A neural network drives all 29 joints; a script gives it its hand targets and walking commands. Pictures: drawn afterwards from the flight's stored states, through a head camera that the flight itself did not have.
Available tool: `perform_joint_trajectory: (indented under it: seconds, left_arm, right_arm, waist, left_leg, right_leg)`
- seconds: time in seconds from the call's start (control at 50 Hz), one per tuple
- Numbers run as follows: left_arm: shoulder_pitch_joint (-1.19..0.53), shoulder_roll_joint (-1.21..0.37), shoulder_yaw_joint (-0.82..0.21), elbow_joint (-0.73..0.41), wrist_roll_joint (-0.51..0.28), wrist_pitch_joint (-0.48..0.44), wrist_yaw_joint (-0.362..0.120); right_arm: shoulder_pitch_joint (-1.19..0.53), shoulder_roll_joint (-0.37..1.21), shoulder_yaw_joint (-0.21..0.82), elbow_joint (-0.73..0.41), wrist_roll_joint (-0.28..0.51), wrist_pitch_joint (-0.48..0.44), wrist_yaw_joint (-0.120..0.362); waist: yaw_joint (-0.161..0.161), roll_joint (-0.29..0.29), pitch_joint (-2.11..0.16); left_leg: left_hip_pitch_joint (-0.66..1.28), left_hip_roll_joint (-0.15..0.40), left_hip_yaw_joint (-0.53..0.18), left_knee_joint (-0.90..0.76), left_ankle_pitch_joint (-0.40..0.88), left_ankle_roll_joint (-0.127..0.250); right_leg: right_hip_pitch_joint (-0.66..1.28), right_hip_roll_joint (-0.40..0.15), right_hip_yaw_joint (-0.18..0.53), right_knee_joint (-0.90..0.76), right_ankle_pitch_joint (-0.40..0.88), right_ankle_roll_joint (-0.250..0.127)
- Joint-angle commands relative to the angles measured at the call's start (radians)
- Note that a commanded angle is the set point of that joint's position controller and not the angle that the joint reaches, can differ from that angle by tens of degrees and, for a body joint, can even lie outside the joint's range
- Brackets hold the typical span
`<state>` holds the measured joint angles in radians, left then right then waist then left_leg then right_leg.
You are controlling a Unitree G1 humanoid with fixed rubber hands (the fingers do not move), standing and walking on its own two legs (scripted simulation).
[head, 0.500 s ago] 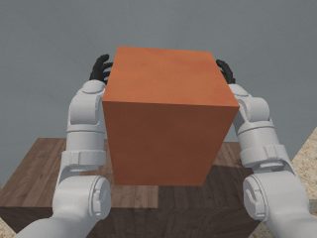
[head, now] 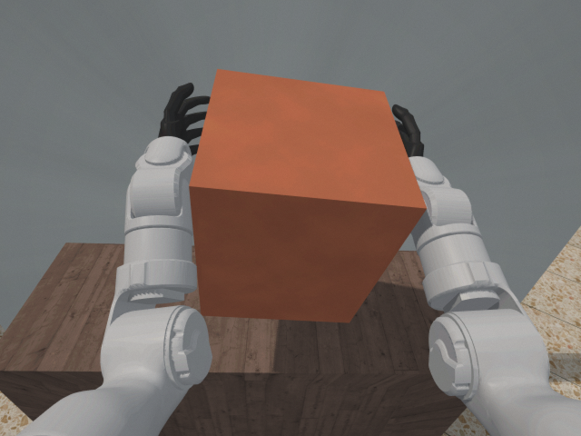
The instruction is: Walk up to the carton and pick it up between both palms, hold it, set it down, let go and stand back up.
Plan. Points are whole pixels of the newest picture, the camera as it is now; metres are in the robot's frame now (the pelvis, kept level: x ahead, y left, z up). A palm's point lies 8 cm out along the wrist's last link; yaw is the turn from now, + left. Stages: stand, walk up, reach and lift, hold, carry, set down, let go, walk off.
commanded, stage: set down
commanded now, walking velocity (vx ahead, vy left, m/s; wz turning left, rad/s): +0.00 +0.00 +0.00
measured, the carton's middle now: (289, 207) +0.36 +0.02 +0.19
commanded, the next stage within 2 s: none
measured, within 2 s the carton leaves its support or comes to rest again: neither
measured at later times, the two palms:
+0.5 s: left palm (183, 171) +0.42 +0.17 +0.21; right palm (391, 177) +0.43 -0.13 +0.20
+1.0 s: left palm (184, 180) +0.43 +0.17 +0.18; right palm (382, 186) +0.44 -0.12 +0.18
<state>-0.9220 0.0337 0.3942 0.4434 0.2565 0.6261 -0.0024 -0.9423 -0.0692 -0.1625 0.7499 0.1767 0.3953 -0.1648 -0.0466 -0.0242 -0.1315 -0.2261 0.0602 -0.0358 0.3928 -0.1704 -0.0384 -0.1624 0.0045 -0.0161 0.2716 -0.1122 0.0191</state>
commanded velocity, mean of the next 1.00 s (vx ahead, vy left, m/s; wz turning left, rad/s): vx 0.00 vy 0.00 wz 0.00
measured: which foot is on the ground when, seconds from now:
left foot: down 0.00-1.00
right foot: down 0.00-1.00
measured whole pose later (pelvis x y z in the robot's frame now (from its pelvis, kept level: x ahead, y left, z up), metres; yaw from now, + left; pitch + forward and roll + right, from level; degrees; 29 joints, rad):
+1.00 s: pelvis +0.02 +0.00 +0.00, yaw +0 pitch +0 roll -2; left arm -0.82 0.00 0.36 0.54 0.25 0.39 0.07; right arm -0.90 -0.08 -0.14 0.93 0.13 0.12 -0.10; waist 0.00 -0.03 -0.05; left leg -0.20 0.06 -0.04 0.39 -0.20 -0.04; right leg -0.13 0.00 -0.02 0.27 -0.14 0.02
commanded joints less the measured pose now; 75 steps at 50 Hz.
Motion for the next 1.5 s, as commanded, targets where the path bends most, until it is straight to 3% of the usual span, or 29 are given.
perform_joint_trajectory:
  seconds: [0.0, 0.08, 0.1, 0.18, 0.2, 0.28, 0.36, 0.38, 0.4, 0.42, 0.44, 0.68, 0.76, 0.86, 0.9, 0.92, 0.98, 1.04, 1.12, 1.14, 1.24, 1.26, 1.28, 1.34, 1.36, 1.38, 1.42, 1.46, 1.48]
  left_arm:
    - [-0.608, -0.533, -0.353, -0.022, -0.08, -0.111, -0.125]
    - [-0.608, -0.562, -0.424, -0.009, -0.11, -0.138, -0.108]
    - [-0.591, -0.572, -0.43, -0.087, -0.122, -0.14, -0.096]
    - [-0.583, -0.596, -0.547, -0.21, -0.165, -0.163, -0.057]
    - [-0.52, -0.61, -0.531, -0.188, -0.16, -0.155, -0.05]
    - [-0.483, -0.536, -0.449, -0.099, -0.088, -0.135, -0.089]
    - [-0.506, -0.576, -0.5, -0.194, -0.126, -0.143, -0.07]
    - [-0.506, -0.588, -0.491, -0.17, -0.121, -0.155, -0.063]
    - [-0.467, -0.572, -0.46, -0.119, -0.098, -0.15, -0.076]
    - [-0.466, -0.586, -0.463, -0.116, -0.099, -0.146, -0.075]
    - [-0.493, -0.56, -0.437, -0.106, -0.089, -0.151, -0.083]
    - [-0.531, -0.579, -0.364, 0.042, -0.061, -0.238, -0.041]
    - [-0.604, -0.604, -0.423, 0.008, -0.105, -0.28, -0.023]
    - [-0.585, -0.621, -0.398, 0.047, -0.092, -0.3, -0.012]
    - [-0.564, -0.591, -0.385, 0.023, -0.076, -0.301, -0.014]
    - [-0.597, -0.577, -0.379, 0.01, -0.078, -0.308, -0.016]
    - [-0.561, -0.62, -0.386, 0.035, -0.086, -0.299, -0.014]
    - [-0.546, -0.625, -0.381, 0.037, -0.077, -0.295, -0.014]
    - [-0.508, -0.605, -0.349, 0.099, -0.06, -0.305, -0.019]
    - [-0.526, -0.62, -0.345, 0.137, -0.061, -0.299, -0.021]
    - [-0.53, -0.618, -0.302, 0.188, -0.044, -0.349, -0.009]
    - [-0.592, -0.63, -0.335, 0.135, -0.068, -0.363, -0.006]
    - [-0.605, -0.635, -0.322, 0.113, -0.052, -0.376, 0.001]
    - [-0.553, -0.661, -0.357, 0.168, -0.057, -0.379, 0.009]
    - [-0.598, -0.662, -0.34, 0.146, -0.055, -0.39, 0.01]
    - [-0.578, -0.632, -0.324, 0.17, -0.035, -0.382, 0.004]
    - [-0.594, -0.654, -0.359, 0.114, -0.07, -0.4, 0.012]
    - [-0.526, -0.625, -0.305, 0.212, -0.029, -0.38, 0.0]
    - [-0.503, -0.631, -0.289, 0.201, -0.021, -0.38, 0.002]
  right_arm:
    - [-0.854, 0.548, 0.242, -0.183, -0.013, -0.189, 0.12]
    - [-0.881, 0.535, 0.273, -0.255, 0.016, -0.238, 0.114]
    - [-0.876, 0.536, 0.305, -0.271, 0.044, -0.258, 0.119]
    - [-0.847, 0.529, 0.388, -0.35, 0.085, -0.279, 0.121]
    - [-0.837, 0.507, 0.379, -0.309, 0.086, -0.273, 0.117]
    - [-0.688, 0.495, 0.305, -0.132, 0.048, -0.238, 0.108]
    - [-0.799, 0.508, 0.359, -0.256, 0.076, -0.277, 0.124]
    - [-0.755, 0.481, 0.338, -0.227, 0.06, -0.276, 0.126]
    - [-0.707, 0.5, 0.324, -0.156, 0.027, -0.261, 0.129]
    - [-0.719, 0.493, 0.314, -0.167, 0.036, -0.265, 0.131]
    - [-0.728, 0.52, 0.336, -0.174, 0.047, -0.275, 0.128]
    - [-0.783, 0.491, 0.222, -0.017, -0.055, -0.328, 0.191]
    - [-0.838, 0.498, 0.211, -0.076, -0.071, -0.365, 0.196]
    - [-0.791, 0.503, 0.223, -0.03, -0.079, -0.366, 0.2]
    - [-0.787, 0.54, 0.239, -0.04, -0.082, -0.375, 0.206]
    - [-0.75, 0.532, 0.232, -0.015, -0.089, -0.373, 0.204]
    - [-0.792, 0.523, 0.247, -0.071, -0.082, -0.375, 0.196]
    - [-0.705, 0.479, 0.17, 0.033, -0.109, -0.372, 0.209]
    - [-0.753, 0.49, 0.181, 0.008, -0.119, -0.385, 0.213]
    - [-0.736, 0.474, 0.141, 0.042, -0.143, -0.387, 0.223]
    - [-0.809, 0.515, 0.144, 0.015, -0.165, -0.412, 0.238]
    - [-0.818, 0.533, 0.151, 0.02, -0.168, -0.419, 0.236]
    - [-0.814, 0.528, 0.145, 0.018, -0.162, -0.431, 0.24]
    - [-0.775, 0.515, 0.124, 0.081, -0.178, -0.432, 0.24]
    - [-0.79, 0.509, 0.096, 0.064, -0.175, -0.436, 0.245]
    - [-0.713, 0.512, 0.093, 0.168, -0.197, -0.416, 0.245]
    - [-0.744, 0.514, 0.107, 0.073, -0.208, -0.446, 0.246]
    - [-0.681, 0.486, 0.061, 0.155, -0.213, -0.429, 0.252]
    - [-0.723, 0.493, 0.087, 0.114, -0.223, -0.434, 0.256]
  waist:
    - [0.035, 0.027, -0.367]
    - [-0.001, 0.058, -0.444]
    - [0.042, 0.085, -0.533]
    - [0.036, 0.143, -0.622]
    - [0.035, 0.104, -0.602]
    - [-0.019, 0.078, -0.377]
    - [0.035, 0.108, -0.5]
    - [0.015, 0.135, -0.477]
    - [0.018, 0.065, -0.399]
    - [0.026, 0.118, -0.416]
    - [0.055, 0.076, -0.415]
    - [0.104, 0.109, -0.373]
    - [0.084, 0.082, -0.49]
    - [0.102, 0.08, -0.433]
    - [0.145, 0.074, -0.511]
    - [0.111, 0.081, -0.497]
    - [0.111, 0.054, -0.483]
    - [0.085, 0.117, -0.429]
    - [0.128, 0.086, -0.404]
    - [0.097, 0.09, -0.37]
    - [0.167, 0.048, -0.431]
    - [0.132, 0.057, -0.496]
    - [0.153, 0.05, -0.501]
    - [0.118, 0.074, -0.474]
    - [0.118, 0.122, -0.499]
    - [0.123, 0.106, -0.416]
    - [0.123, 0.101, -0.549]
    - [0.105, 0.096, -0.388]
    - [0.139, 0.07, -0.451]
  left_leg:
    - [0.249, -0.11, 0.056, -0.077, 0.163, 0.004]
    - [0.33, -0.098, 0.042, -0.025, 0.296, -0.014]
    - [0.362, -0.102, 0.063, -0.012, 0.332, -0.015]
    - [0.46, -0.094, 0.041, 0.064, 0.585, -0.058]
    - [0.476, -0.089, 0.043, 0.071, 0.607, -0.057]
    - [0.38, -0.105, 0.063, 0.016, 0.468, -0.04]
    - [0.42, -0.1, 0.056, 0.05, 0.63, -0.063]
    - [0.427, -0.097, 0.054, 0.048, 0.591, -0.066]
    - [0.406, -0.095, 0.058, 0.022, 0.534, -0.05]
    - [0.4, -0.097, 0.061, 0.023, 0.523, -0.056]
    - [0.389, -0.099, 0.065, 0.018, 0.485, -0.036]
    - [0.338, -0.084, 0.084, -0.034, 0.31, -0.034]
    - [0.39, -0.078, 0.077, 0.0, 0.415, -0.05]
    - [0.367, -0.069, 0.078, -0.007, 0.42, -0.048]
    - [0.383, -0.074, 0.085, 0.004, 0.459, -0.041]
    - [0.385, -0.075, 0.091, 0.01, 0.477, -0.048]
    - [0.389, -0.075, 0.098, 0.006, 0.485, -0.045]
    - [0.398, -0.066, 0.082, 0.0, 0.482, -0.071]
    - [0.356, -0.066, 0.108, -0.013, 0.479, -0.054]
    - [0.372, -0.061, 0.088, -0.018, 0.438, -0.059]
    - [0.3, -0.066, 0.114, -0.04, 0.367, -0.034]
    - [0.314, -0.071, 0.115, -0.027, 0.415, -0.037]
    - [0.327, -0.067, 0.105, -0.019, 0.441, -0.047]
    - [0.341, -0.06, 0.1, 0.005, 0.527, -0.067]
    - [0.352, -0.06, 0.108, -0.003, 0.484, -0.075]
    - [0.331, -0.059, 0.122, -0.021, 0.476, -0.067]
    - [0.369, -0.054, 0.107, 0.01, 0.564, -0.07]
    - [0.31, -0.061, 0.109, -0.024, 0.478, -0.069]
    - [0.325, -0.054, 0.114, -0.021, 0.495, -0.058]
  right_leg:
    - [0.271, 0.06, -0.082, -0.017, 0.017, 0.023]
    - [0.26, 0.075, -0.098, -0.006, 0.103, 0.019]
    - [0.278, 0.072, -0.087, 0.002, 0.128, 0.011]
    - [0.261, 0.093, -0.107, 0.02, 0.265, 0.005]
    - [0.234, 0.104, -0.1, 0.005, 0.255, 0.0]
    - [0.28, 0.081, -0.086, -0.007, 0.235, 0.013]
    - [0.29, 0.091, -0.091, 0.019, 0.319, 0.01]
    - [0.276, 0.092, -0.093, 0.001, 0.271, 0.006]
    - [0.266, 0.085, -0.1, 0.001, 0.259, 0.017]
    - [0.243, 0.087, -0.095, 0.002, 0.247, 0.007]
    - [0.26, 0.082, -0.08, 0.003, 0.238, 0.016]
    - [0.167, 0.079, -0.083, -0.022, 0.052, -0.006]
    - [0.156, 0.086, -0.098, -0.002, 0.135, 0.0]
    - [0.135, 0.09, -0.095, -0.003, 0.141, -0.001]
    - [0.158, 0.077, -0.075, 0.005, 0.192, 0.008]
    - [0.173, 0.084, -0.087, 0.009, 0.207, 0.014]
    - [0.17, 0.09, -0.082, 0.005, 0.217, 0.015]
    - [0.128, 0.086, -0.095, -0.006, 0.174, -0.001]
    - [0.137, 0.083, -0.097, -0.007, 0.187, 0.002]
    - [0.097, 0.083, -0.1, -0.022, 0.136, -0.002]
    - [0.131, 0.079, -0.083, -0.002, 0.13, 0.009]
    - [0.147, 0.077, -0.086, 0.01, 0.176, 0.017]
    - [0.14, 0.086, -0.086, 0.01, 0.18, 0.015]
    - [0.097, 0.093, -0.084, -0.006, 0.196, -0.005]
    - [0.094, 0.086, -0.087, -0.001, 0.15, -0.007]
    - [0.11, 0.08, -0.086, -0.007, 0.156, 0.002]
    - [0.111, 0.082, -0.089, 0.006, 0.198, 0.0]
    - [0.12, 0.078, -0.094, -0.009, 0.177, -0.003]
    - [0.124, 0.075, -0.082, -0.012, 0.199, -0.001]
